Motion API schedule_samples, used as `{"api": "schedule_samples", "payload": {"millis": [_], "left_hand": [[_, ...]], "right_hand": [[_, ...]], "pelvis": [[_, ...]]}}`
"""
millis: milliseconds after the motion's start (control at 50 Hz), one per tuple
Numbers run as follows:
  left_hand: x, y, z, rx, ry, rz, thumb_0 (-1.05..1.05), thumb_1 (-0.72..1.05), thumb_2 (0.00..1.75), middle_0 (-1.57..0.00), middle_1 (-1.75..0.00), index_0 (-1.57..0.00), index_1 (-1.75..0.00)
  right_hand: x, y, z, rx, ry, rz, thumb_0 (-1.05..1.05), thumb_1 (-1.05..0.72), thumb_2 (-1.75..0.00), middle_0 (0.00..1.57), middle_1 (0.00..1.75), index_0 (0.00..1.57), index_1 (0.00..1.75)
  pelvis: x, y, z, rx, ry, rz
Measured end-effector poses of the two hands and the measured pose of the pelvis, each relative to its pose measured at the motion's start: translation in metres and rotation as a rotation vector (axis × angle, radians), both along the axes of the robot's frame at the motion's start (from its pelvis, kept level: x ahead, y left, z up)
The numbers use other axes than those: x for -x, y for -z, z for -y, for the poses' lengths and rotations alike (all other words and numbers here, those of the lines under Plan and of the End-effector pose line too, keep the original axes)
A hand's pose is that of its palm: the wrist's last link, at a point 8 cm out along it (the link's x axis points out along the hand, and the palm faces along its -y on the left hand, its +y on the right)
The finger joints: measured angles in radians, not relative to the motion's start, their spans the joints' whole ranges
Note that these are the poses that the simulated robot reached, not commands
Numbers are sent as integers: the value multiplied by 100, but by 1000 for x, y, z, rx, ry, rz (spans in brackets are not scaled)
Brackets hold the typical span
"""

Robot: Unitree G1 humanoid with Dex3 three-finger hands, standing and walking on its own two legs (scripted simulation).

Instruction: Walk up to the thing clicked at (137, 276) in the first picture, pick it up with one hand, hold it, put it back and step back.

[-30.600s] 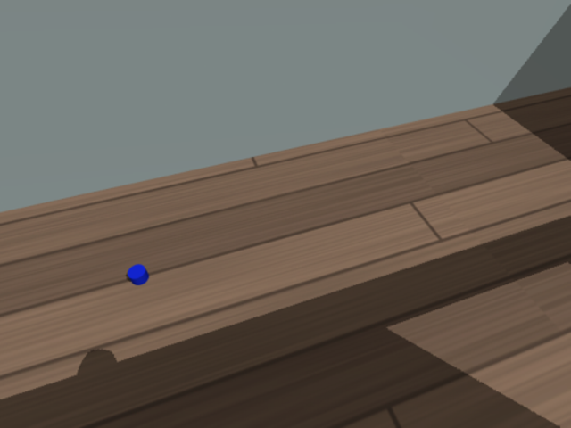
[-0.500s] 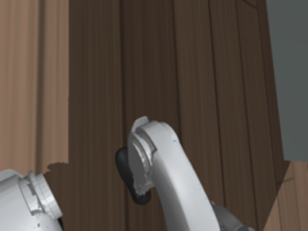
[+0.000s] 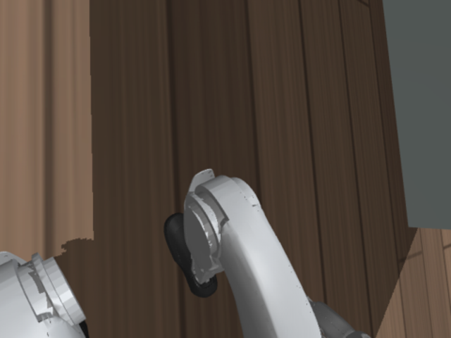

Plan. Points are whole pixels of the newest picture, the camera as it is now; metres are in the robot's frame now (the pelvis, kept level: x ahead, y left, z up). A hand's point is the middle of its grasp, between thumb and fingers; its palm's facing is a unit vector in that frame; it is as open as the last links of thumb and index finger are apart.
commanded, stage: close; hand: left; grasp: from above
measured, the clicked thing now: out of the picture +0.49 +0.35 -0.29
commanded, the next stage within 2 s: settle in 1.48 s
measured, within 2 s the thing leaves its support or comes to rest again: leaves its support in 1.86 s
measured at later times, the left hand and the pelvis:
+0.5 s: hand out of the picture +0.47 +0.33 -0.27, palm faces -0.43 -0.17 -0.89, open 12.0 cm; pelvis +0.00 +0.00 +0.00, yaw +0 degrees
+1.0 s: hand out of the picture +0.47 +0.34 -0.27, palm faces -0.45 -0.17 -0.87, open 10.0 cm; pelvis +0.00 +0.00 +0.00, yaw -1 degrees
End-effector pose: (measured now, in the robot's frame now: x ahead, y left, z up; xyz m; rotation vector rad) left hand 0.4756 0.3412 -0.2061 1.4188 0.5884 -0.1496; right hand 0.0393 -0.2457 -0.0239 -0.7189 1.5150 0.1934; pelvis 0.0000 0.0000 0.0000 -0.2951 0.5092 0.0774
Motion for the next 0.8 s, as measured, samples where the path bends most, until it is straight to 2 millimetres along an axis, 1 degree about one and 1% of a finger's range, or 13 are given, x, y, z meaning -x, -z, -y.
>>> {"api": "schedule_samples", "payload": {"millis": [160,340,540,700,800], "left_hand": [[3,0,-4,-16,-15,-21,0,-28,84,-14,-113,-20,-107],[3,5,1,4,1,-19,0,-22,76,-18,-108,-25,-101],[-3,3,3,0,-1,10,0,-15,72,-24,-102,-30,-96],[-4,2,-1,-13,-24,-4,0,-9,67,-29,-97,-36,-91],[0,4,-4,-16,-27,-29,0,-3,63,-33,-94,-40,-87]], "right_hand": [[0,3,-1,-10,-7,5,0,-90,-90,20,30,20,30],[2,5,-5,-20,-15,-8,0,-90,-90,20,30,20,30],[1,2,-5,-9,-10,-6,0,-90,-90,20,30,20,30],[5,1,-6,-14,-1,-14,0,-90,-90,20,30,20,30],[6,2,-5,-16,-5,-20,0,-90,-90,20,30,20,30]], "pelvis": [[2,0,-1,1,0,2],[3,0,0,-1,2,9],[1,-1,-1,6,5,2],[2,-2,-2,8,7,-5],[3,-1,-2,7,6,2]]}}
